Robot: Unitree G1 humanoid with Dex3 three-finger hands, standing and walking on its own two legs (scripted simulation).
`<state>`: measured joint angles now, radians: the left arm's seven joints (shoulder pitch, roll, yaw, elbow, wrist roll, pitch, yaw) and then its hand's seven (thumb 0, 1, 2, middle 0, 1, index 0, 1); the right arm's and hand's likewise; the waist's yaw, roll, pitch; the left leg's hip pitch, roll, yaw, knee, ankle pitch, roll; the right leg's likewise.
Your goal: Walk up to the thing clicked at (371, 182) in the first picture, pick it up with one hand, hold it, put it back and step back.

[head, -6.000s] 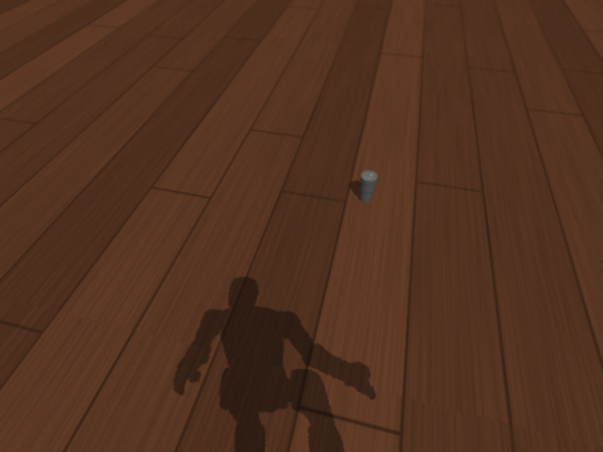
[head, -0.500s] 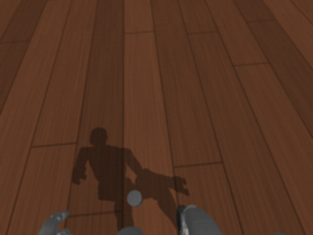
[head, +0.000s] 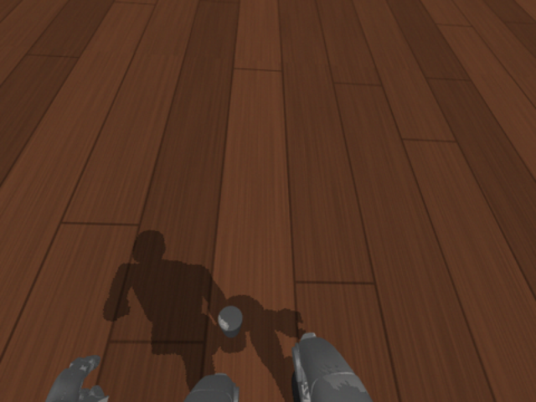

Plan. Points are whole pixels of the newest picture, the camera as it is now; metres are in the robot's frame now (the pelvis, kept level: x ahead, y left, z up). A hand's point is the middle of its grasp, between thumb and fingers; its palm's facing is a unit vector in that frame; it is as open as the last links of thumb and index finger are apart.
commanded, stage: walk up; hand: left
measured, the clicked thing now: (230, 324) +0.38 +0.09 -0.67
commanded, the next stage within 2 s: none
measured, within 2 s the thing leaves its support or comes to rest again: neither
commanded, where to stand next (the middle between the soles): +0.04 -0.03 m, yaw -6 degrees
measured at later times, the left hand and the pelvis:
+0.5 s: hand out of the picture -0.04 +0.26 -0.09, palm faces -0.09 -0.89 -0.45, open 7.4 cm; pelvis -0.05 -0.03 +0.03, yaw -8 degrees
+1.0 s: hand out of the picture +0.13 +0.19 -0.13, palm faces -0.14 -0.92 -0.36, open 7.3 cm; pelvis +0.01 -0.05 +0.01, yaw -6 degrees
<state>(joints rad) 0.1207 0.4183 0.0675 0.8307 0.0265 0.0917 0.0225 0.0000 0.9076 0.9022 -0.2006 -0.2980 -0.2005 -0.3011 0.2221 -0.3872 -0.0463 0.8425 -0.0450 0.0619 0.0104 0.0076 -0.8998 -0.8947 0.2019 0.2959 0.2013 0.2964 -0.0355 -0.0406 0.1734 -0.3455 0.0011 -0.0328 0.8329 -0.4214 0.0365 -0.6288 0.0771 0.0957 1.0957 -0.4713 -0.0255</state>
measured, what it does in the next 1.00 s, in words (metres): steps on the spot: right foot, then left foot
